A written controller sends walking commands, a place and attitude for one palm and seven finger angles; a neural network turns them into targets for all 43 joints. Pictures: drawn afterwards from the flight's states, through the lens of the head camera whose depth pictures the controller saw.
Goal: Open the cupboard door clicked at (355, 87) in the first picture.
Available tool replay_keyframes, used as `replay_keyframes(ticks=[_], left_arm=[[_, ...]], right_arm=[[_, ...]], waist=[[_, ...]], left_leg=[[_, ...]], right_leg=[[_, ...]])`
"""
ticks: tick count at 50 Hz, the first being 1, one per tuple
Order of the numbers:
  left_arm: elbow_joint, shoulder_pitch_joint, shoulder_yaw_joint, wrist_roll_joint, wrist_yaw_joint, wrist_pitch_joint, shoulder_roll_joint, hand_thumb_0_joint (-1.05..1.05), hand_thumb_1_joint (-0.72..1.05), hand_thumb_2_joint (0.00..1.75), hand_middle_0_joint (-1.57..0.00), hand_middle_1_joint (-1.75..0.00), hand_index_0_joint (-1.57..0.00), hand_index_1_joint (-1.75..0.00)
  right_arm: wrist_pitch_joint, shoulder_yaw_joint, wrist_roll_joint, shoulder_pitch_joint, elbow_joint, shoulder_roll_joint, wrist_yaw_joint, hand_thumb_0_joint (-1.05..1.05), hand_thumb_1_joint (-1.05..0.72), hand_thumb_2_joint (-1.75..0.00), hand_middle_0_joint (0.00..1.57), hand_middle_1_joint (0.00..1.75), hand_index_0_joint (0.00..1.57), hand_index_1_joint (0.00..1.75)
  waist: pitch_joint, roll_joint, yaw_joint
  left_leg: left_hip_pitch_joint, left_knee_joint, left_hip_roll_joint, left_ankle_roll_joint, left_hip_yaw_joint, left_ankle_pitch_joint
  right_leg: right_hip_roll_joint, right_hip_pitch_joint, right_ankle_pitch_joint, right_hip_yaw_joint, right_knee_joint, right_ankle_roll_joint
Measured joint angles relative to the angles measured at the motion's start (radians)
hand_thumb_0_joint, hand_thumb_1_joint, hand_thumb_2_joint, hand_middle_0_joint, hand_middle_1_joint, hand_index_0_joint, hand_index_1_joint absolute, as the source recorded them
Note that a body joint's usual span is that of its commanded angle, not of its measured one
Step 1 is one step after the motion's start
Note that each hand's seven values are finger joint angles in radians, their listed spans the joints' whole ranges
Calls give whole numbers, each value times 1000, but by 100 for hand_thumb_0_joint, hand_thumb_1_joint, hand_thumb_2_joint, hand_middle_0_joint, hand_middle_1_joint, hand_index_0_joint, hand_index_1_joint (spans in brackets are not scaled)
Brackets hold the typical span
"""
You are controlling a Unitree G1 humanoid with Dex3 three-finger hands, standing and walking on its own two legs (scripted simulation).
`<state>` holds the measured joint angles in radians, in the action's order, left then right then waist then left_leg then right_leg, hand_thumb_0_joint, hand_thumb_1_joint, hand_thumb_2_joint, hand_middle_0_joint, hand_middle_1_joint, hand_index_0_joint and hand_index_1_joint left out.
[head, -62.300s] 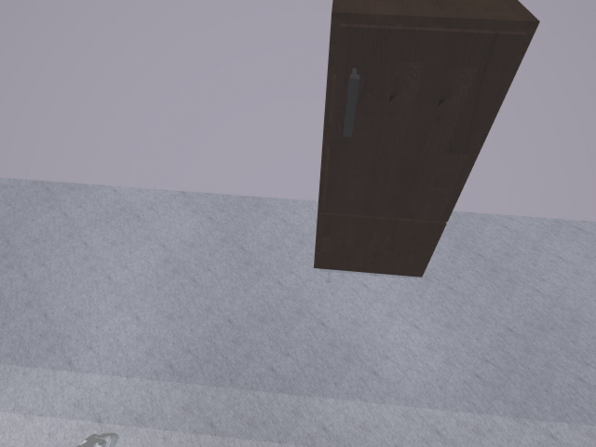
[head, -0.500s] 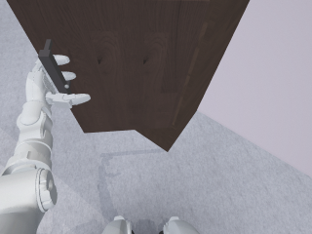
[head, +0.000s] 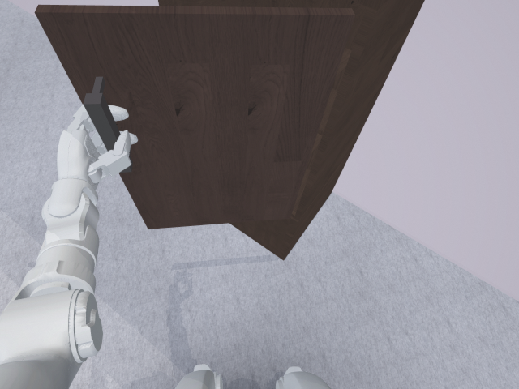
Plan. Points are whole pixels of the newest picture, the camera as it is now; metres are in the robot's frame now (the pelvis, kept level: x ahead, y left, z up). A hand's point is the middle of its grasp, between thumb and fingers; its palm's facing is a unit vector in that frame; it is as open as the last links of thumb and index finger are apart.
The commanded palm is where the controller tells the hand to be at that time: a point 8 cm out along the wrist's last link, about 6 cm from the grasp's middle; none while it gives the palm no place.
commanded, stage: pull the door open along its arc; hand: left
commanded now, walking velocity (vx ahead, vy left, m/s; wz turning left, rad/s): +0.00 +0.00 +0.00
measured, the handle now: (113, 128) +0.52 +0.22 +0.07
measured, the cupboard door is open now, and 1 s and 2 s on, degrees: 42 80 84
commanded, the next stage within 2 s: open thumb and fingers to let go in 1.06 s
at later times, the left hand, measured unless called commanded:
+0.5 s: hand (134, 206) +0.37 +0.16 +0.07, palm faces +0.10 -0.99 +0.07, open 6.2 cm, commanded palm +0.30 +0.23 +0.07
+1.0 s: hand (201, 275) +0.26 +0.07 +0.08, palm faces +0.42 -0.91 +0.02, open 6.1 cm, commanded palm +0.20 +0.11 +0.07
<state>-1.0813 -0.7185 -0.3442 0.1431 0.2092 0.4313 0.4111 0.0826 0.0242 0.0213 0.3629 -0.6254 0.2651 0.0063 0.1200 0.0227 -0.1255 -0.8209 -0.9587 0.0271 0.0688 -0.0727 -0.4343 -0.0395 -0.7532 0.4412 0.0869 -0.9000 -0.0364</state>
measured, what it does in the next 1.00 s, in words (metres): stands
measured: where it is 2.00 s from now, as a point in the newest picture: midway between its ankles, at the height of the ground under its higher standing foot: outside the picture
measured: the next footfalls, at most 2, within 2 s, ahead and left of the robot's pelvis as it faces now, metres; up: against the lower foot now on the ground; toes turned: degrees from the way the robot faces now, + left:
none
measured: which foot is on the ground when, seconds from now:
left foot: down 0.00-1.00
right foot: down 0.00-1.00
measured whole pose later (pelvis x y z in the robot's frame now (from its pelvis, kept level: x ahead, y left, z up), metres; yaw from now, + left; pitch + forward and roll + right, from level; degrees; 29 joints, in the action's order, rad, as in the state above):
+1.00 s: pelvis +0.01 -0.04 +0.02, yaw +3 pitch +7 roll +0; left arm 0.02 0.30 0.18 -0.04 -0.49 0.20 -0.08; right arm 0.08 0.04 -0.04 0.21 -0.49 0.18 -0.02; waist 0.13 0.03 -0.01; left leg -0.56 -0.85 0.01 0.01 -0.04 -0.42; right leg -0.03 -0.51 0.47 0.11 -0.84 -0.08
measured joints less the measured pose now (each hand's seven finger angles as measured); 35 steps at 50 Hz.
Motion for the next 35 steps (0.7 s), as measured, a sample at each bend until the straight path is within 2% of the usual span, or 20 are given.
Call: replay_keyframes(ticks=[6,11,16,22,25,27,31,35], left_arm=[[-14,-22,2,-5,-5,2,6,0,71,81,-35,-134,-36,-134],[48,36,8,16,-2,-2,-8,0,71,79,-35,-134,-35,-134],[199,170,34,50,-1,-26,-49,0,71,77,-34,-134,-34,-133],[492,428,105,87,-33,-65,-141,0,69,75,-34,-135,-33,-132],[651,545,159,80,-168,-88,-234,0,68,75,-35,-134,-34,-130],[740,613,199,54,-264,-96,-293,0,67,75,-35,-133,-34,-129],[875,725,296,-22,-441,-123,-380,1,66,74,-35,-132,-35,-129],[947,789,388,-104,-595,-164,-433,0,64,75,-36,-130,-36,-130]], right_arm=[[-3,1,-3,2,-2,1,1,0,-91,-90,20,30,20,30],[6,-2,1,17,9,1,-4,0,-91,-90,20,30,20,30],[14,-8,12,30,31,-2,-9,0,-91,-90,20,30,20,30],[-6,-17,22,13,65,-10,-19,0,-91,-90,20,30,20,30],[-28,-20,10,-23,76,-17,-26,1,-91,-90,20,30,20,30],[-38,-17,-3,-55,82,-26,-33,1,-91,-90,20,30,20,30],[-40,-11,-27,-122,103,-47,-44,1,-91,-90,20,30,20,30],[-23,0,-45,-176,121,-68,-45,1,-91,-90,20,30,20,30]], waist=[[-4,0,-3],[-1,1,3],[6,3,16],[17,7,43],[15,7,64],[15,0,75],[12,-5,94],[11,-5,111]], left_leg=[[-15,-9,-1,2,1,3],[-1,2,1,4,-10,5],[39,29,2,5,-20,7],[107,68,-1,6,-33,9],[134,81,-5,5,-37,11],[147,85,-9,4,-39,12],[167,80,-15,-1,-33,10],[183,71,-20,-10,-15,7]], right_leg=[[2,-15,-2,1,-10,1],[0,-7,-6,-10,-2,3],[-3,28,-12,-22,22,5],[-3,90,-17,-37,57,8],[1,113,-16,-42,63,10],[4,122,-12,-44,58,10],[10,142,0,-37,44,4],[15,163,13,-19,31,-5]])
